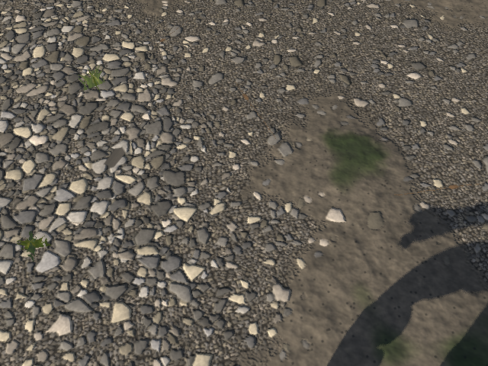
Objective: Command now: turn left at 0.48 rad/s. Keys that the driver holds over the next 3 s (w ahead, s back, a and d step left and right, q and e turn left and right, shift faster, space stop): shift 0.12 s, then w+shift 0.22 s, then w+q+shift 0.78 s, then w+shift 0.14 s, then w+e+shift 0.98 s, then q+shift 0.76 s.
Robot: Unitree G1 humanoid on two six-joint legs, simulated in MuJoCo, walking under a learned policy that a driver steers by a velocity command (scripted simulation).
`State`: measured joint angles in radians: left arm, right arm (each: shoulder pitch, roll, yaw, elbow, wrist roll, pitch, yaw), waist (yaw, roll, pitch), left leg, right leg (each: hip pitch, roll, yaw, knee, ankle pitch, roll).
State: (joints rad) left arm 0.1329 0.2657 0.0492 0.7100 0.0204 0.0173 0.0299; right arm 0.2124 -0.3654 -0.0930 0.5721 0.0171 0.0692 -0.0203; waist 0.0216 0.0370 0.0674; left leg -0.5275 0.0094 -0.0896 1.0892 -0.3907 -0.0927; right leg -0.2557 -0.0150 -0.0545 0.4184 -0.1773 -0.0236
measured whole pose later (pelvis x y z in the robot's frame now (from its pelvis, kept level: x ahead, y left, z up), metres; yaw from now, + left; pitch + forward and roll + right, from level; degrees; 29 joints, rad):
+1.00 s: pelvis +0.42 +0.07 -0.04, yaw +32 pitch +0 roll -2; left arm 0.45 0.30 0.06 0.87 0.02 -0.08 0.01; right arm 0.09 -0.29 -0.05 0.57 0.04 -0.02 0.06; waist 0.09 0.01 0.05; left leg -0.82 0.09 0.08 0.90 0.01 0.10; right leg 0.27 0.00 -0.31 0.21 -0.47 0.06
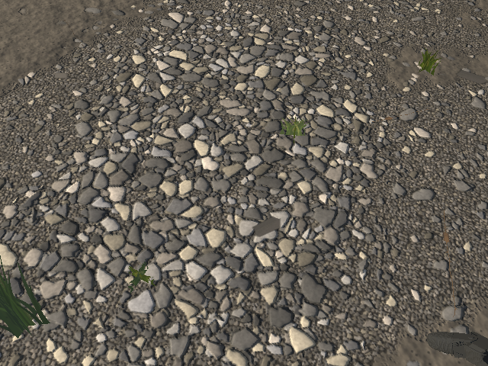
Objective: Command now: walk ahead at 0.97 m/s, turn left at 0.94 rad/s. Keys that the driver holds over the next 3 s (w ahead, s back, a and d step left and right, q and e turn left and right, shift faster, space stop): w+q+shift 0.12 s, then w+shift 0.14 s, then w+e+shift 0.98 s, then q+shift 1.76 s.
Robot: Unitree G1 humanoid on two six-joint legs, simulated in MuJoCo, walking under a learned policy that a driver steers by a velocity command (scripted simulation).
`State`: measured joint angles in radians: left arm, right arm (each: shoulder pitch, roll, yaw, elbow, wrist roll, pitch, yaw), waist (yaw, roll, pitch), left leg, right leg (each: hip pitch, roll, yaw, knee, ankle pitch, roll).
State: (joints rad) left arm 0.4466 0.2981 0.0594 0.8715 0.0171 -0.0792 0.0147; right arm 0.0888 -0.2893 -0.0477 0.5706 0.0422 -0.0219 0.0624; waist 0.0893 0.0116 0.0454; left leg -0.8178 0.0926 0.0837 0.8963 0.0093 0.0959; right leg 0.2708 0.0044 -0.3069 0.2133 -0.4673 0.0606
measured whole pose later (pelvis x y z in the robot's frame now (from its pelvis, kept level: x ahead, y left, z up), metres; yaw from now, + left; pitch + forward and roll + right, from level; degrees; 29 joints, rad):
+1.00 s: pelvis +0.96 +0.08 +0.00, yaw -15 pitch +2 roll +1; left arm 0.50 0.28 0.07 0.79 -0.03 -0.05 0.01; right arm -0.07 -0.26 -0.01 0.51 0.02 -0.16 -0.01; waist 0.12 0.02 0.02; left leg -0.51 -0.02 -0.14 0.44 0.02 -0.02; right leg 0.10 0.16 0.36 0.50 -0.53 -0.13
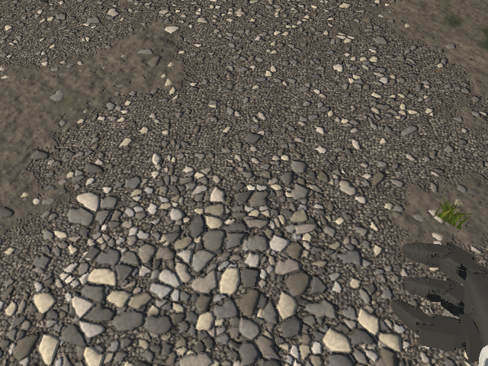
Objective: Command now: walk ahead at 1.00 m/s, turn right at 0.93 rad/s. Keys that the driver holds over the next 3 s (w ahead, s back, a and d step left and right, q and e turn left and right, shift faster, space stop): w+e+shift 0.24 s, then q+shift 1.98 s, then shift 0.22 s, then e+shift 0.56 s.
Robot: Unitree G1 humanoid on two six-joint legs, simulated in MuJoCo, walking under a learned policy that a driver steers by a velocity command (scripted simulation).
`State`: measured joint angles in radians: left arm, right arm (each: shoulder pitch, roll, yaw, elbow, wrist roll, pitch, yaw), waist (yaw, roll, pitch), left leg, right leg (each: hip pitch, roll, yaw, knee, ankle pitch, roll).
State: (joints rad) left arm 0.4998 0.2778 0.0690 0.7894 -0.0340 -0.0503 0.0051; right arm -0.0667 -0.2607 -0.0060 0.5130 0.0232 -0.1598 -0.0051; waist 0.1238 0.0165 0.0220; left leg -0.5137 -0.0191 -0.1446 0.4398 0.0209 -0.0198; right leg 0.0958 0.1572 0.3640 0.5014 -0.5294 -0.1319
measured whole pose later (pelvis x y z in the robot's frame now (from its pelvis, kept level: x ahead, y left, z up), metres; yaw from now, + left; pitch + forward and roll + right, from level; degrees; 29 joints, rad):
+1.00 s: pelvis +0.53 -0.02 +0.02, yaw +10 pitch +2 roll -3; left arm 0.00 0.30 0.08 0.74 0.01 0.01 0.03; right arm 0.25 -0.32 -0.09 0.64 0.01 0.01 0.00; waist -0.03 -0.03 0.07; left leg -0.41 -0.03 -0.03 0.57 -0.19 0.07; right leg -0.50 0.01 0.02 1.12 -0.47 0.03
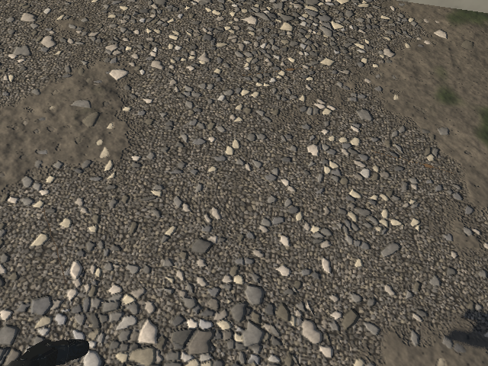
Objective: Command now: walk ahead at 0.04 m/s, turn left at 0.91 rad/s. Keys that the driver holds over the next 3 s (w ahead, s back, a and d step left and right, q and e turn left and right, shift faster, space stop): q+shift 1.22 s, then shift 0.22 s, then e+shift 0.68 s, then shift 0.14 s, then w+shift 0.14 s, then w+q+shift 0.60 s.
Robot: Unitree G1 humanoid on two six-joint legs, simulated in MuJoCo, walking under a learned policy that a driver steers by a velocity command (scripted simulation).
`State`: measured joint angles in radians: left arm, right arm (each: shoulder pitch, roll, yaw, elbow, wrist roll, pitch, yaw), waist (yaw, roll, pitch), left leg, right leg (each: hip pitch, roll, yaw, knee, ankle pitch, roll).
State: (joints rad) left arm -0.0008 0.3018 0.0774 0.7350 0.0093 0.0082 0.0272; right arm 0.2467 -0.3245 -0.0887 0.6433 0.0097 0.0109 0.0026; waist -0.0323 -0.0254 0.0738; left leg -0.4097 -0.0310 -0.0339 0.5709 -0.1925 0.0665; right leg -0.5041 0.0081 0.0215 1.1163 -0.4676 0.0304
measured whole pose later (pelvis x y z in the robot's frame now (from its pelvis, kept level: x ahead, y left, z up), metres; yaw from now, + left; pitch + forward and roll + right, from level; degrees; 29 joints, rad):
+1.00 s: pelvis +0.04 +0.00 +0.01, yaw +58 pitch +3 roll -3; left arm 0.04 0.34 0.10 0.69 0.01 0.00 0.02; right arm 0.20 -0.35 -0.09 0.56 0.01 0.04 -0.02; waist 0.00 -0.03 0.08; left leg -0.33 -0.04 -0.12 0.48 -0.20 0.04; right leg -0.57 0.00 0.07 1.03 -0.34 0.07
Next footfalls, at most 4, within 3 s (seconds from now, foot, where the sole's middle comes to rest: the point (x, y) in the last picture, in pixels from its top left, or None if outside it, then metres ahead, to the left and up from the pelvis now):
0.32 right None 0.16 -0.13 -0.77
0.78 left None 0.00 0.10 -0.77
1.24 right None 0.22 0.05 -0.77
1.58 left None -0.05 0.08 -0.77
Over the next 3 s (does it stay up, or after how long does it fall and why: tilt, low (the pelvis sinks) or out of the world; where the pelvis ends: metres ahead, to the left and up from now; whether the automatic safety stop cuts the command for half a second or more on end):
stays up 0.36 0.32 0.00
